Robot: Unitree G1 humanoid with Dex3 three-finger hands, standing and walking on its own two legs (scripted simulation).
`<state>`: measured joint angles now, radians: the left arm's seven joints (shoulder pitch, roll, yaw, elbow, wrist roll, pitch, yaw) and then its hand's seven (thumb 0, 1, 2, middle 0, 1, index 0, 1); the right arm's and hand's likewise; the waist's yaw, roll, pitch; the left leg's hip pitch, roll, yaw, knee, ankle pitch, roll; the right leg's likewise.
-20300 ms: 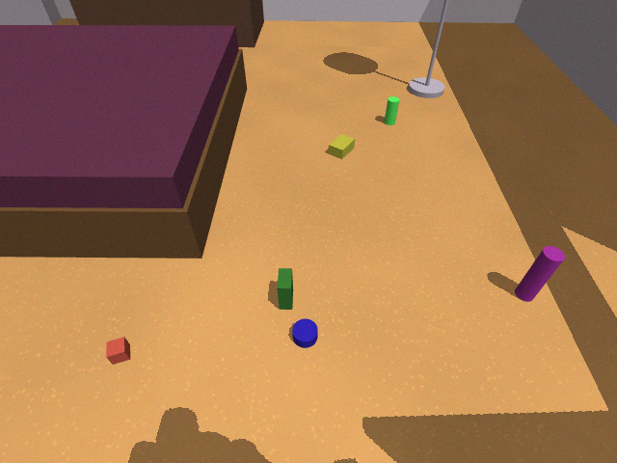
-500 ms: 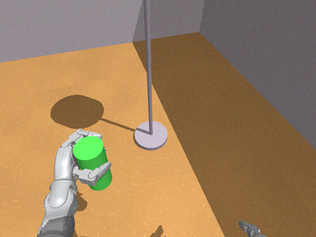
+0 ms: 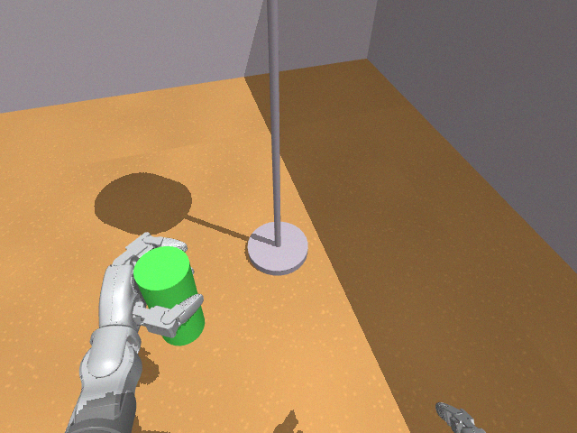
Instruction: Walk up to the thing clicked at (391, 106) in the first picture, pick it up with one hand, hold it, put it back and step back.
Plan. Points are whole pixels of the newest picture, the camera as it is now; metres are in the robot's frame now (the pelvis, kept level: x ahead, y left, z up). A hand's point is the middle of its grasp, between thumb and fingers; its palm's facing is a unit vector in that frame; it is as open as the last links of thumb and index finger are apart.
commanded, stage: hold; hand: left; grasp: from the side
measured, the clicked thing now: (173, 299) +0.32 +0.17 +0.01
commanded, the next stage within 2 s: crouch in 0.76 s
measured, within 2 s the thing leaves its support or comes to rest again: neither
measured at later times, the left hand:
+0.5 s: hand (173, 284) +0.33 +0.16 +0.04, palm faces +0.06 -1.00 -0.04, open 9.7 cm
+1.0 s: hand (170, 290) +0.32 +0.17 +0.04, palm faces +0.08 -1.00 -0.05, open 9.7 cm
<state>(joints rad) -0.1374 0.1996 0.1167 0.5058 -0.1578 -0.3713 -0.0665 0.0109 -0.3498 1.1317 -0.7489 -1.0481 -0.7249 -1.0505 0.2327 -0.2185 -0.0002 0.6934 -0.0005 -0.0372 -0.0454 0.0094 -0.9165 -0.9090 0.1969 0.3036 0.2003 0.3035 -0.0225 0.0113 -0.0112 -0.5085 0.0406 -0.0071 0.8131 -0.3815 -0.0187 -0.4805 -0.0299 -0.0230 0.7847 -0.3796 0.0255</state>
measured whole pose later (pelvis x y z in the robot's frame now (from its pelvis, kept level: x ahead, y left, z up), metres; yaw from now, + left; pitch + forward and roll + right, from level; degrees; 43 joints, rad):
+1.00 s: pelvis +0.00 +0.00 +0.00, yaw +0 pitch +5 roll -1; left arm -0.13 0.20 0.11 0.50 -0.15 -0.36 -0.05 0.01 -0.35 1.13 -0.75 -1.05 -0.72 -1.05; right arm 0.23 -0.22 0.00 0.69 0.00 -0.04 -0.04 0.01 -0.90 -0.91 0.20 0.30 0.20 0.30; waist -0.02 0.02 -0.02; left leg -0.52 0.04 -0.01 0.83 -0.38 -0.02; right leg -0.49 -0.03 -0.02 0.80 -0.38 0.02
